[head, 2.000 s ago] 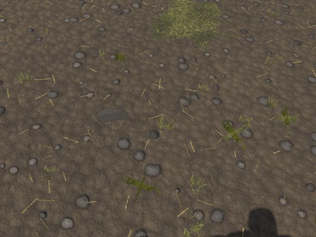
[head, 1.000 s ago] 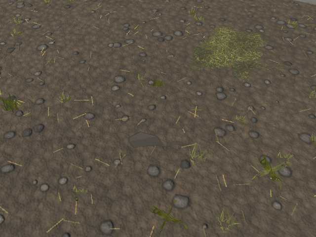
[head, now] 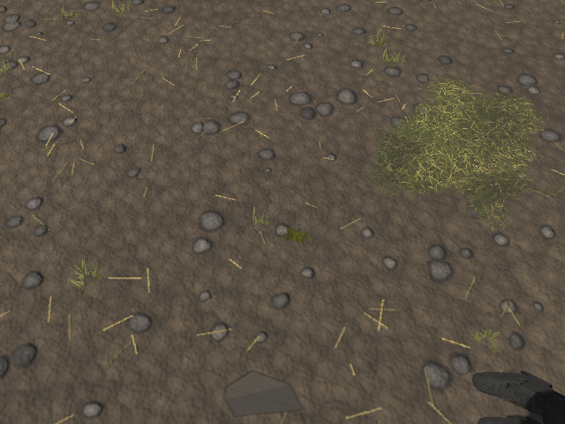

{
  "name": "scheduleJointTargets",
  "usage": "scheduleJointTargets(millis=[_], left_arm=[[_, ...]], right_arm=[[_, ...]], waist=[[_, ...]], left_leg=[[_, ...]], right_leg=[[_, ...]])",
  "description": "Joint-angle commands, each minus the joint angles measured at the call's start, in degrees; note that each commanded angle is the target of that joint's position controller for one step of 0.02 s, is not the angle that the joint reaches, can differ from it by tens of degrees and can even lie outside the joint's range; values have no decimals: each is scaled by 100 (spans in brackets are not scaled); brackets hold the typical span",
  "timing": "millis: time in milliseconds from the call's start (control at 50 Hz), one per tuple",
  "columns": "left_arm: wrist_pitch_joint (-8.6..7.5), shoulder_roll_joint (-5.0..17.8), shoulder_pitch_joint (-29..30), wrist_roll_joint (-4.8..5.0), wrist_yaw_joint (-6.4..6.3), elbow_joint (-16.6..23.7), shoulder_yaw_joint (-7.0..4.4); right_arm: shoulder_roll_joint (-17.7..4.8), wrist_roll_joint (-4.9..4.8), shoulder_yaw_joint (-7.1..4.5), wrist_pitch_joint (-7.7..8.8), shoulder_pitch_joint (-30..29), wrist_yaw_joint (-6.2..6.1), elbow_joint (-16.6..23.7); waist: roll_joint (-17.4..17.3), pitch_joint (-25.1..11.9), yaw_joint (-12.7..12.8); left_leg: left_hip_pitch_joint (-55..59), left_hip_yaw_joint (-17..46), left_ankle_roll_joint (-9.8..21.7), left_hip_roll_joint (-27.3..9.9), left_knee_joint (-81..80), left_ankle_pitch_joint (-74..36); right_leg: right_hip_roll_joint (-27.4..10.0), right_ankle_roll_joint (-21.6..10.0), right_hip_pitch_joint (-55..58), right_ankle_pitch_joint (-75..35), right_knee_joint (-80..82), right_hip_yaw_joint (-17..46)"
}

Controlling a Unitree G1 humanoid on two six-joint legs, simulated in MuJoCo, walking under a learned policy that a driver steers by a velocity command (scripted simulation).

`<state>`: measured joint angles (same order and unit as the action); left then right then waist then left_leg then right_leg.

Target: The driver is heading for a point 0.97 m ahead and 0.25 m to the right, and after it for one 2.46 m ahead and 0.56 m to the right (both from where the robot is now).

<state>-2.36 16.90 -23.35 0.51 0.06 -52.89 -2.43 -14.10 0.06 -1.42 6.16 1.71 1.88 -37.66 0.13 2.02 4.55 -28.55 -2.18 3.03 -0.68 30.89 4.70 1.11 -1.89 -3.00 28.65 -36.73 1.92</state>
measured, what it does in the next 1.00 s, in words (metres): walks ahead, turning right: right foot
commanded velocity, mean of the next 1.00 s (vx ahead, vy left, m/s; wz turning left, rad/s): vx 0.50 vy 0.00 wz -0.43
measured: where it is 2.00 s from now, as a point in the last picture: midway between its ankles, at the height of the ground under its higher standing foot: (443, 224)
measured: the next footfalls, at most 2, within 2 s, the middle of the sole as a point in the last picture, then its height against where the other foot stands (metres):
right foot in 0.50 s outside the picture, level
left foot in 1.02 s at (361, 299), level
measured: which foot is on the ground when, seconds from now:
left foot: down 0.00-0.48, up 0.50-1.00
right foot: up 0.00-0.48, down 0.50-1.00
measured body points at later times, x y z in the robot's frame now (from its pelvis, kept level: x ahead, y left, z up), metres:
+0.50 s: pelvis +0.27 -0.05 -0.01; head +0.30 -0.07 +0.44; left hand +0.53 +0.14 -0.09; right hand +0.23 -0.34 -0.14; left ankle +0.12 +0.11 -0.71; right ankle +0.37 -0.16 -0.72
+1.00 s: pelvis +0.55 -0.14 +0.01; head +0.57 -0.16 +0.45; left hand +0.70 +0.12 -0.11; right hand +0.66 -0.45 -0.07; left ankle +0.73 -0.10 -0.72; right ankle +0.37 -0.16 -0.72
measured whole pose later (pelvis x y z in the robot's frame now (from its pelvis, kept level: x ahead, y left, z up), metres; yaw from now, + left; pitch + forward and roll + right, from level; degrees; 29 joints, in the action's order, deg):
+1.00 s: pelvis +0.55 -0.14 +0.01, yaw -27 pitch +2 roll +0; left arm -2.3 16.5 -22.5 0.9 -0.7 -45.0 -3.8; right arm -15.5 0.0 -2.0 6.7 1.8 2.3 -40.3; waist -1.8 0.5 4.7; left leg -28.3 0.0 2.2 -0.1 26.6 0.3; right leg 5.1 -4.0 1.4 24.7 -21.9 8.5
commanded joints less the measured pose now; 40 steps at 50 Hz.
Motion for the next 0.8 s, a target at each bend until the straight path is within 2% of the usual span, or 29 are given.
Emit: scheduleJointTargets(millis=[20,40,60,80,100,140,180,220,280,340,380,400,440,460,480,500,520,540,560,580,600,620,640,680,740,800], left_arm=[[-257,724,-194,188,23,486,-87],[-273,898,341,264,19,664,-168],[-259,777,578,217,-12,705,-163],[-196,691,704,130,-35,700,-201],[-123,543,431,146,-19,694,-201],[19,334,334,155,-11,687,-188],[105,283,579,127,-29,825,-199],[104,239,852,88,3,968,-190],[35,137,1380,71,134,1149,-137],[19,104,1970,63,239,1423,-102],[27,165,2194,69,294,1595,-117],[33,209,2233,68,320,1665,-137],[66,383,1998,67,337,1723,-235],[88,542,1537,81,327,1649,-333],[101,798,685,103,283,1443,-495],[160,1272,-279,110,167,1196,-710],[123,1910,-66,155,119,1236,-786],[7,1505,-171,87,166,1470,-644],[-87,1136,21,47,189,1419,-540],[-137,962,337,77,189,1441,-483],[-146,774,748,68,179,1514,-424],[-152,637,975,-8,153,1624,-366],[-157,657,1047,-35,135,1672,-366],[-177,727,967,18,71,1644,-386],[-170,804,705,30,-44,1512,-389],[-148,760,431,37,-74,1361,-356]], right_arm=[[-1082,36,-417,-49,2282,-94,-158],[-880,9,-344,-49,1899,-127,-158],[-785,21,-306,-36,1543,-123,-165],[-588,35,-261,-11,1279,-96,-190],[-630,83,-275,32,1137,-102,-224],[-570,58,-298,111,992,-86,-320],[-673,71,-346,141,939,-109,-419],[-782,87,-389,119,1020,-159,-521],[-947,64,-434,57,1087,-225,-606],[-1106,-13,-493,-36,1374,-260,-755],[-1188,-84,-533,-124,1485,-265,-840],[-1237,-116,-553,-171,1488,-271,-862],[-1403,-164,-600,-256,1379,-297,-841],[-1465,-186,-616,-308,1312,-309,-821],[-1442,-215,-594,-350,1199,-316,-792],[-1240,-104,-504,-319,1277,-337,-713],[-351,123,-236,-178,1800,-270,-391],[-731,-88,-248,63,1331,-190,-322],[-1030,-300,-323,183,780,-141,-158],[-987,-237,-296,250,696,-167,-153],[-1008,-67,-327,259,709,-215,-225],[-1059,11,-367,203,832,-224,-258],[-1059,28,-382,135,899,-213,-246],[-905,79,-354,26,880,-211,-224],[-666,92,-258,-38,388,-195,-105],[-510,38,-177,6,-149,-115,-8]], waist=[[-1050,-2217,-1149],[-795,-1319,-1098],[-380,-878,-911],[-260,-451,-760],[-631,-441,-525],[-572,-249,-395],[-412,-46,-353],[-355,46,-403],[-274,145,-585],[-181,306,-812],[-210,362,-836],[-247,346,-795],[-436,52,-550],[-509,-242,-263],[-423,-675,235],[52,-1190,620],[1609,-1545,-163],[944,-2321,200],[602,-1521,280],[202,-1005,41],[5,-693,-215],[71,-600,-415],[181,-556,-509],[100,-454,-555],[179,-272,-374],[366,-192,-87]], left_leg=[[5049,3871,1214,-2296,-1119,1293],[4252,2886,961,-2101,-1265,1048],[3457,2288,851,-1868,-1471,523],[2854,1713,696,-1553,-1714,167],[2475,1402,738,-1555,-1917,14],[2073,883,809,-1468,-2196,-381],[1969,467,818,-1461,-2329,-731],[2063,65,796,-1401,-2388,-894],[2180,-477,671,-1270,-2428,-918],[2665,-696,638,-1454,-2351,-997],[3122,-783,567,-1592,-2146,-1263],[3307,-842,515,-1642,-1968,-1638],[3509,-994,382,-1644,-1256,-3396],[3480,-1070,309,-1584,-530,-4181],[3106,-1225,141,-1376,616,-4280],[1783,-1236,-142,-1126,2324,-2753],[-817,-747,-520,78,4334,2680],[-1491,683,-434,246,5024,3077],[-1983,756,-284,-41,4924,2503],[-1812,736,-187,-303,4414,1975],[-1415,733,-213,-488,3899,1656],[-998,779,-243,-599,3656,1430],[-759,772,-313,-610,3466,1362],[-653,641,-487,-592,2930,1164],[-721,477,-660,-497,1761,18],[-281,362,-630,-290,575,-1155]], right_leg=[[-81,-66,-3786,359,-3776,732],[-320,-65,-4014,-201,-3748,568],[-556,-10,-3806,-665,-3541,454],[-679,-3,-3621,-973,-3229,456],[-809,61,-3253,-1216,-3156,485],[-877,153,-3118,-1345,-3029,426],[-917,209,-3416,-1655,-2756,449],[-923,249,-3609,-2212,-2140,437],[-846,191,-3415,-3056,-1012,117],[-777,71,-3521,-3119,-380,-149],[-722,-58,-3652,-2812,-142,-256],[-651,-142,-3613,-2572,-62,-349],[-306,-364,-3025,-1973,-34,-673],[-63,-507,-2402,-1723,-22,-831],[217,-709,-1208,-1975,341,-913],[-115,-999,557,-2117,494,-72],[-1543,-2027,2257,-1169,1053,3189],[-2009,-2322,2636,-381,1952,4720],[-1901,-1996,2183,-722,2110,3951],[-1655,-1772,1359,-1274,2068,3224],[-1428,-1605,568,-1939,2076,2667],[-1289,-1569,46,-2482,2196,2360],[-1230,-1609,-267,-2883,2285,2249],[-1083,-1596,-642,-3434,2372,1822],[-809,-1359,-826,-3712,2442,1213],[-613,-1076,-938,-3147,2445,920]])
